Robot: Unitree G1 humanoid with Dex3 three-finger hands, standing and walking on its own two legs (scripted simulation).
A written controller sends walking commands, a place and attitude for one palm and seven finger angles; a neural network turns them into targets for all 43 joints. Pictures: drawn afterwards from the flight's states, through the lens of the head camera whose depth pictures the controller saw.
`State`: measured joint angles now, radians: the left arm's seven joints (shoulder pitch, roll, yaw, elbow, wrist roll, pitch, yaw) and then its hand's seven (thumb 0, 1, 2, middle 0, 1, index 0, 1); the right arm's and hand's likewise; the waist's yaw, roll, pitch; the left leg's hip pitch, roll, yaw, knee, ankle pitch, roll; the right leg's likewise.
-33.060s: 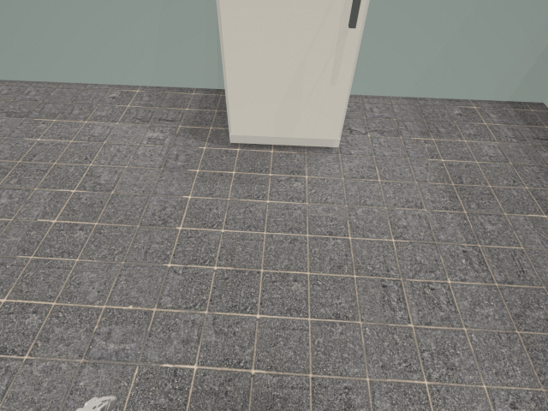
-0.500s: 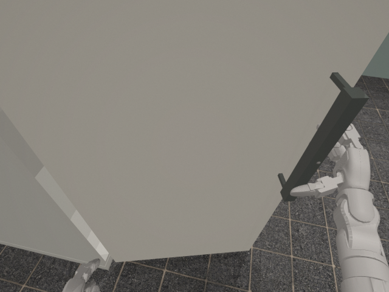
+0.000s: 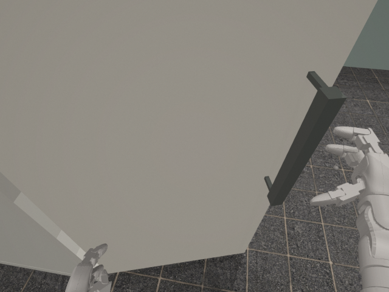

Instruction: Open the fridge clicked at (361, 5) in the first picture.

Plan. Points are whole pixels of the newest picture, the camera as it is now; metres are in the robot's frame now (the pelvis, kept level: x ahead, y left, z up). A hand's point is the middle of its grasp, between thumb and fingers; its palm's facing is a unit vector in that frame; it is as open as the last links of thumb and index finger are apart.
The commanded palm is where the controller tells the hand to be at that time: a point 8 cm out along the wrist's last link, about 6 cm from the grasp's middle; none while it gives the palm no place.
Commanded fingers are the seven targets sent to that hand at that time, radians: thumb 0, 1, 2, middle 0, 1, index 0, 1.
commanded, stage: slip the hand off the handle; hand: right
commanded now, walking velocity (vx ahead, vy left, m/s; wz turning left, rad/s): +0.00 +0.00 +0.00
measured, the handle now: (290, 150) +0.37 -0.17 +0.12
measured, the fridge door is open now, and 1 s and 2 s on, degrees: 73 73 73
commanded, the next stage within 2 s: draw the hand back to the body in 0.84 s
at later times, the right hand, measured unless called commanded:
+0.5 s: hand (353, 192) +0.28 -0.27 +0.11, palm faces +0.23 +0.96 -0.17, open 14.6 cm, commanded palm +0.24 -0.31 +0.12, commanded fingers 0.00 0.55 -0.20 0.25 1.15 0.25 1.15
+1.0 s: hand (380, 234) +0.21 -0.28 +0.11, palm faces +0.24 +0.96 -0.15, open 14.7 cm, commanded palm +0.18 -0.32 +0.12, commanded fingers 0.00 0.55 -0.20 0.25 1.15 0.25 1.15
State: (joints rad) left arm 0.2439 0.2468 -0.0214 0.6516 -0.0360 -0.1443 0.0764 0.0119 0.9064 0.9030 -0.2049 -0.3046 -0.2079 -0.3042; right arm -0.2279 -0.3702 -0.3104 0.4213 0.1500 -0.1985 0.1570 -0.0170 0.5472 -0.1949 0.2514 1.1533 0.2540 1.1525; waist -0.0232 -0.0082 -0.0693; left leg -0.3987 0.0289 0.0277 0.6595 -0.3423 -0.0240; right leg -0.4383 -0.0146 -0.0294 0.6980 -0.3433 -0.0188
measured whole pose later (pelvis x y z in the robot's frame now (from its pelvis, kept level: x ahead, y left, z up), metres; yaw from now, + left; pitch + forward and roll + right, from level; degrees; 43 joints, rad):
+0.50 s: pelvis +0.00 +0.00 +0.00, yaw +1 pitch +4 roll +1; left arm 0.28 0.25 -0.02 0.63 -0.04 -0.14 0.08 0.01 0.91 0.90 -0.20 -0.30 -0.21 -0.30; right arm 0.02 -0.38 -0.39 0.23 0.21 -0.21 0.20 -0.02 0.54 -0.20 0.25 1.15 0.26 1.15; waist -0.01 -0.02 -0.09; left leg -0.40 0.02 0.02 0.68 -0.35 -0.02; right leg -0.44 -0.02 -0.04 0.72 -0.35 -0.02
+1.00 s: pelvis -0.01 +0.01 +0.00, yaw -2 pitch +2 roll +2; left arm 0.23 0.26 -0.05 0.64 -0.05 -0.24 0.12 0.01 0.91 0.90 -0.21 -0.30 -0.21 -0.30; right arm 0.17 -0.40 -0.42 0.11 0.30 -0.17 0.32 -0.02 0.55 -0.19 0.25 1.15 0.26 1.15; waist -0.06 -0.03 -0.07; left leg -0.37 0.02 0.07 0.69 -0.36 -0.01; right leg -0.43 -0.02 0.02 0.74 -0.35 0.00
